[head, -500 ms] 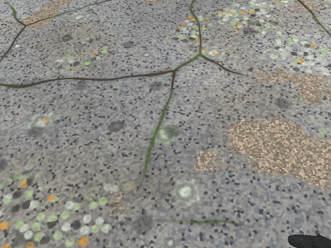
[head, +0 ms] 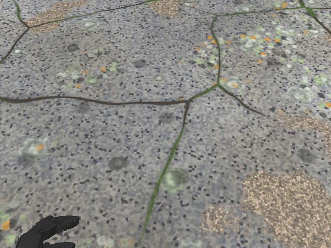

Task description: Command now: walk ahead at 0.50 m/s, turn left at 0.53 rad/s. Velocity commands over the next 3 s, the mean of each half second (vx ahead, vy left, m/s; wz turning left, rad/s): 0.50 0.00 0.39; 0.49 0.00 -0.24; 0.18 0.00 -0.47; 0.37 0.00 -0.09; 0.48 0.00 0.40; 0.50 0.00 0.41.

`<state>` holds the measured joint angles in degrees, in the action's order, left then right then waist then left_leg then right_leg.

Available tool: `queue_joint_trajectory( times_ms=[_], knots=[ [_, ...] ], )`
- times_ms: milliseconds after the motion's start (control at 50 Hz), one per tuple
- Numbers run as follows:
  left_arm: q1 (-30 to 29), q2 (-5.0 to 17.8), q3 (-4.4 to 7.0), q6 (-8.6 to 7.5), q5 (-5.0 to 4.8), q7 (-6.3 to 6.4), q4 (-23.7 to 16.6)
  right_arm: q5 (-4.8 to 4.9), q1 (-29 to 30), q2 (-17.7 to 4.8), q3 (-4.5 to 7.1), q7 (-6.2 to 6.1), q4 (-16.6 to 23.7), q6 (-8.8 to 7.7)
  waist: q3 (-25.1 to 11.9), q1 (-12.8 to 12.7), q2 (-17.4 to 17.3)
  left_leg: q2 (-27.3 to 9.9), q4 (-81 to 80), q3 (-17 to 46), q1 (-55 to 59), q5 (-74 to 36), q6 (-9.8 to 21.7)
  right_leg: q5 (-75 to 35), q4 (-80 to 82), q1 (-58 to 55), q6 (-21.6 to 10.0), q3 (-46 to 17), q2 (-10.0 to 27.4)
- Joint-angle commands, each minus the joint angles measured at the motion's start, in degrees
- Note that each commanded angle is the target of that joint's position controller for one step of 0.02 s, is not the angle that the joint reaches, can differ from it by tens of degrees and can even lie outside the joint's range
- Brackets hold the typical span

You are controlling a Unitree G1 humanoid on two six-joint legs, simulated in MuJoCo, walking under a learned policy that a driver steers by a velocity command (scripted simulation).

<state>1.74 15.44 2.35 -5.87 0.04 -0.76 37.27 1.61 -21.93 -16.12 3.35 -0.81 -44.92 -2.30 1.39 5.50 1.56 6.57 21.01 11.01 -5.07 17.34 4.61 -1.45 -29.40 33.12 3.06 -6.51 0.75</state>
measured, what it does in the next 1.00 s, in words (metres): walks ahead: right foot, then left foot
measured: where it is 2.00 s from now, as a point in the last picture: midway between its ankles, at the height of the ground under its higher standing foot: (139, 164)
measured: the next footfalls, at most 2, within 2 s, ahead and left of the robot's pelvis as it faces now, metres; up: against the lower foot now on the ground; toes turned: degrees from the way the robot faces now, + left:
right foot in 0.08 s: +0.22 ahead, -0.13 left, +0.00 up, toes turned +8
left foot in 0.56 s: +0.43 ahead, +0.18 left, +0.00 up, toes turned +14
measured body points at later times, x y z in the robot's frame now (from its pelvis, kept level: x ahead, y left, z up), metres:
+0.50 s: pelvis +0.27 +0.01 +0.00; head +0.30 +0.02 +0.44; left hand +0.19 +0.29 -0.13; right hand +0.54 -0.16 -0.08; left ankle +0.39 +0.18 -0.72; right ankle +0.18 -0.14 -0.74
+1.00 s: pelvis +0.52 +0.08 -0.01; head +0.55 +0.08 +0.44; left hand +0.69 +0.34 -0.11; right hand +0.56 -0.20 -0.13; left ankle +0.40 +0.17 -0.74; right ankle +0.71 -0.05 -0.70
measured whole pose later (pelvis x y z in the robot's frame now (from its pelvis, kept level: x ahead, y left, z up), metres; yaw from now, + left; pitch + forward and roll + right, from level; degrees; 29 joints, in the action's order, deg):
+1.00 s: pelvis +0.52 +0.08 -0.01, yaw +1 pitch +1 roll +3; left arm 6.9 15.4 2.8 -1.9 -0.8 -2.6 43.0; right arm -0.1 -18.4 -15.8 3.9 -0.5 -48.0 -4.2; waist 1.6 3.9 2.1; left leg 1.6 12.6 -13.0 4.2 17.8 0.4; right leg -1.6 -38.3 37.4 -1.1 -0.4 5.0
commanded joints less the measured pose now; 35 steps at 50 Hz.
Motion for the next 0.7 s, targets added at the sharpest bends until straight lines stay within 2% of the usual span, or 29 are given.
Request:
queue_joint_trajectory(
  times_ms=[20,40,60,80,100,120,140,160,180,200,240,300,340,400,440,480,500,520,540,560,580,600,620,640,660,680,700],
  knots=[
    [-4.30,6.40,2.10,-1.76,-0.55,-0.40,-4.92,0.05,-0.69,-9.46,2.62,-0.68,2.85,0.16,-1.18,-2.04,-8.03,-14.11,-0.35,13.87,-0.69,-16.66,5.99,3.16,3.26,-6.85,-1.39,1.08,-2.13],
    [-1.68,7.18,2.55,-2.00,-0.62,-0.29,-4.29,-0.01,0.20,-9.36,2.70,-0.68,3.16,0.34,-1.86,-3.66,-8.90,-14.00,1.73,14.51,-0.65,-18.86,5.38,4.58,4.50,-10.56,-2.52,1.58,-2.09],
    [3.54,8.54,3.35,-2.22,-0.36,0.09,-3.04,-0.12,1.44,-8.32,2.38,-0.52,3.79,0.35,-4.68,-6.61,-8.66,-11.81,6.55,13.20,-2.06,-22.46,3.90,3.45,6.88,-18.85,-4.38,2.20,-1.40],
    [11.66,10.95,4.21,-2.36,0.59,0.59,-2.14,-0.78,2.65,-5.77,1.42,-0.17,5.06,0.08,-12.03,-10.63,-5.97,-9.16,18.88,9.91,-7.79,-19.97,2.08,4.00,4.27,-33.34,-8.01,-3.18,5.57],
    [18.89,15.20,5.28,-1.67,1.49,1.01,-1.05,-0.36,-3.13,-2.15,0.35,-0.32,6.15,-0.41,-20.34,-10.16,6.31,-1.00,37.44,1.51,-25.60,-0.40,-1.99,10.18,4.79,-53.97,-15.47,-22.67,18.01],
    [20.45,13.54,5.05,-1.00,0.09,0.46,0.27,0.32,-6.33,-4.35,0.11,-0.23,6.82,-0.80,-21.40,-8.92,16.74,-2.73,47.91,-0.52,-36.69,17.69,-2.96,21.42,9.29,-55.89,-19.33,-39.35,24.63],
    [17.30,8.72,3.83,-0.68,-0.37,0.61,-0.54,0.65,-2.90,-8.83,1.29,-0.12,5.99,-0.54,-12.91,-9.74,8.89,-6.30,52.26,0.13,-40.03,13.06,-3.61,27.09,10.99,-48.68,-17.21,-33.37,22.32],
    [14.69,6.83,3.21,-0.22,-0.11,0.77,-0.73,0.09,1.98,-9.65,1.62,-0.02,6.64,-0.18,-6.67,-9.88,3.88,-8.19,52.23,-2.19,-39.46,8.29,-4.06,23.60,12.10,-40.92,-14.89,-24.01,19.28],
    [12.43,6.13,2.82,0.03,0.23,0.68,-0.26,-0.49,4.53,-8.81,1.74,0.10,7.47,-0.11,-2.83,-8.67,2.00,-9.66,50.06,-3.14,-38.34,5.13,-4.26,18.33,14.05,-34.43,-13.94,-18.40,16.78],
    [11.54,5.15,2.38,-0.10,0.57,0.55,0.36,-0.72,5.47,-7.85,1.84,0.32,7.83,0.00,-1.02,-7.58,2.77,-11.07,47.86,-3.21,-36.51,3.03,-4.20,13.84,15.66,-30.13,-13.60,-14.43,14.77],
    [11.23,4.98,2.32,-0.62,0.55,0.13,1.59,-0.23,4.47,-4.84,1.22,0.75,7.82,0.33,-0.44,-6.05,4.41,-11.76,44.85,-4.27,-33.09,1.44,-4.25,9.26,18.48,-25.32,-14.12,-9.06,12.76],
    [11.90,7.28,3.04,-1.18,0.03,-0.15,3.62,-0.91,7.57,-3.18,0.43,0.95,8.90,0.17,0.14,-5.79,2.98,-12.24,36.62,-4.88,-34.19,-3.28,-4.97,2.74,20.98,-24.93,-16.02,-4.29,12.95],
    [11.96,8.32,3.22,-0.94,-0.35,-0.14,4.53,-1.19,10.59,-2.74,-0.13,1.51,9.42,-0.41,0.08,-6.39,1.95,-12.58,28.86,-6.29,-33.12,-9.60,-4.96,-0.74,21.33,-25.51,-15.65,-0.51,11.96],
    [14.37,9.97,3.41,-0.25,-1.14,-0.03,6.19,-1.03,16.84,-2.12,-0.81,2.39,10.66,-1.37,0.79,-8.72,1.67,-11.49,18.49,-9.48,-28.82,-16.91,-4.71,-1.77,21.07,-25.31,-14.24,3.41,10.66],
    [17.23,11.04,3.56,0.28,-1.56,-0.05,7.75,-0.62,20.27,-2.66,-0.80,2.77,11.89,-1.59,1.27,-9.84,2.04,-10.74,14.88,-10.18,-27.93,-17.21,-4.24,-1.42,20.43,-27.75,-13.82,3.16,11.97],
    [18.80,11.76,3.67,0.98,-1.90,0.02,9.07,-0.46,22.17,-3.65,-0.53,3.06,12.98,-1.70,1.71,-9.64,2.74,-10.03,12.02,-10.42,-27.74,-14.08,-2.97,-3.25,18.80,-31.38,-13.03,2.66,13.77],
    [19.08,12.12,3.73,1.36,-2.01,0.13,9.59,-0.51,22.13,-4.21,-0.33,3.17,13.21,-1.76,1.48,-9.03,3.16,-9.49,10.70,-10.85,-26.51,-12.17,-2.16,-5.63,17.38,-32.94,-12.48,2.65,14.40],
    [18.75,12.61,3.77,1.73,-2.06,0.29,9.93,-0.67,20.12,-5.12,0.13,3.15,12.85,-1.81,0.24,-7.30,3.59,-8.35,9.11,-11.83,-22.58,-11.00,-1.19,-11.65,14.43,-33.71,-11.68,3.33,14.31],
    [18.09,12.54,3.60,2.04,-2.21,0.50,10.12,-1.00,14.79,-6.57,1.05,2.95,11.31,-1.79,-2.99,-3.90,3.25,-6.69,6.67,-13.40,-14.00,-12.08,0.18,-20.02,7.88,-32.87,-10.32,5.62,12.66],
    [18.96,10.89,2.81,2.06,-1.87,0.63,10.23,-1.29,6.61,-9.43,2.53,2.38,8.92,-1.69,-8.26,-0.21,2.24,-7.21,6.79,-12.44,-0.27,-13.22,1.86,-20.89,-2.72,-27.42,-8.54,7.37,9.82],
    [19.64,6.66,1.12,1.57,-0.37,0.59,8.22,-2.45,-2.83,-14.41,3.83,1.44,7.77,-1.33,-17.16,2.70,-5.93,-20.98,7.86,4.06,18.99,-13.08,6.79,-2.66,-22.62,-11.56,-5.42,9.87,5.41],
    [24.53,2.59,-0.29,0.58,-0.62,0.40,8.04,-2.15,-3.92,-16.13,3.88,1.52,7.45,-1.08,-23.69,0.18,-17.82,-30.84,0.55,26.76,27.88,-4.23,13.28,35.00,-37.61,3.60,-3.64,4.92,-2.37],
    [20.49,9.02,1.49,0.20,-2.12,0.17,8.43,-1.75,-2.97,-10.91,2.53,1.62,7.42,-1.23,-18.38,2.01,-10.97,-29.02,-1.46,24.28,23.58,0.92,11.22,34.51,-43.28,9.20,-4.02,-0.53,0.38],
    [16.62,10.08,1.95,0.01,-2.87,0.03,7.03,-1.46,0.28,-9.30,1.89,1.65,7.23,-1.49,-10.76,0.86,-9.66,-27.07,-2.81,15.43,16.39,-1.18,9.10,29.32,-42.75,11.43,-4.52,0.64,2.69],
    [14.82,9.20,1.90,0.18,-2.33,0.33,6.98,-1.65,4.05,-7.69,1.44,1.79,7.22,-1.75,-7.30,-1.08,-6.86,-24.52,-4.70,9.97,9.65,-4.05,7.80,24.50,-40.10,9.62,-4.33,1.62,4.84],
    [14.70,8.71,2.17,0.77,-1.70,0.48,7.14,-1.92,6.76,-5.90,1.01,2.03,7.21,-2.15,-4.36,-2.86,-7.44,-22.68,-6.96,5.58,4.26,-7.57,7.23,21.10,-37.72,7.49,-3.96,1.57,6.18],
    [16.45,7.69,2.18,1.63,-1.74,0.49,7.77,-2.29,8.41,-5.00,0.88,2.13,7.02,-2.68,-3.67,-4.64,-8.57,-21.72,-9.12,2.27,0.36,-9.69,6.88,18.54,-36.99,3.96,-3.58,1.06,7.13]
  ],
)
